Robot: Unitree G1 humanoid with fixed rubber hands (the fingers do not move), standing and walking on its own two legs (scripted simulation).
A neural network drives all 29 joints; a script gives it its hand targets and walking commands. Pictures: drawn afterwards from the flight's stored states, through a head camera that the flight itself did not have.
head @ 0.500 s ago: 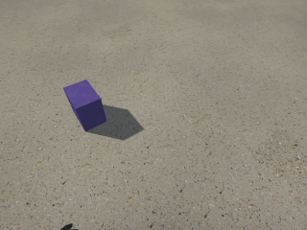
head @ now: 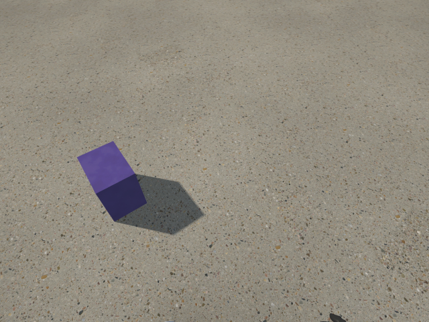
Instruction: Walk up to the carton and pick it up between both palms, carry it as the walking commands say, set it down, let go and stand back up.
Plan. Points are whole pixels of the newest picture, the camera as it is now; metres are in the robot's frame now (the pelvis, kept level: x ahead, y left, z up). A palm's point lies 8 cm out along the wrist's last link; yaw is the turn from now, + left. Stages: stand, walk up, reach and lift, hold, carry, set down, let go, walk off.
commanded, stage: walk up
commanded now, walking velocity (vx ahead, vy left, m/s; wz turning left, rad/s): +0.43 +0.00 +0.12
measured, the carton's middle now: (113, 181) +0.85 +0.60 -0.64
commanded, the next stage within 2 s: none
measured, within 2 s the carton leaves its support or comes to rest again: neither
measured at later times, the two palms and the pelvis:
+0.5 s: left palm (70, 300) +0.19 +0.32 -0.12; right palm (315, 283) +0.26 -0.19 -0.14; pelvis +0.13 +0.04 -0.01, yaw +9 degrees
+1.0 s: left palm (67, 213) +0.39 +0.42 -0.13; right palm (300, 282) +0.25 -0.15 -0.10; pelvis +0.27 +0.13 -0.01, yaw +19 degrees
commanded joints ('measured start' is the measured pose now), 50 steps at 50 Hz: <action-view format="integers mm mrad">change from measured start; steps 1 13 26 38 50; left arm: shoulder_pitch -38 -168 -340 -473 -737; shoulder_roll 156 72 181 3 -35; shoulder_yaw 36 37 77 17 -3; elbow -98 -173 -201 -239 -351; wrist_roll -37 -40 16 21 -10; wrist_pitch -7 65 79 18 42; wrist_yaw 11 28 13 -42 -46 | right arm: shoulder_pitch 183 64 92 411 573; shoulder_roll -141 -217 -87 -136 -133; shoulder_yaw -32 -53 -5 -15 -20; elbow -30 -39 -87 58 117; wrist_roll -13 -4 2 -14 -15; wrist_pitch -33 24 50 -55 -44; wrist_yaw -21 -59 -26 -46 -70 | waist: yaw -113 -26 -73 -165 -216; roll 13 192 -285 231 267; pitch -202 -245 -176 -74 -53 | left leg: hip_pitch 458 182 127 534 576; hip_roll -36 63 -58 111 47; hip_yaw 6 -253 11 -469 -356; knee -367 -213 -107 -498 -423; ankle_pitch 243 771 -108 580 1176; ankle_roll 105 134 56 157 145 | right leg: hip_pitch -163 -145 -157 -832 -690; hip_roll -117 30 -297 -30 68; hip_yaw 27 -29 22 39 -94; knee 406 118 50 855 463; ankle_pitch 872 267 241 57 55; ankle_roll -48 60 -91 53 55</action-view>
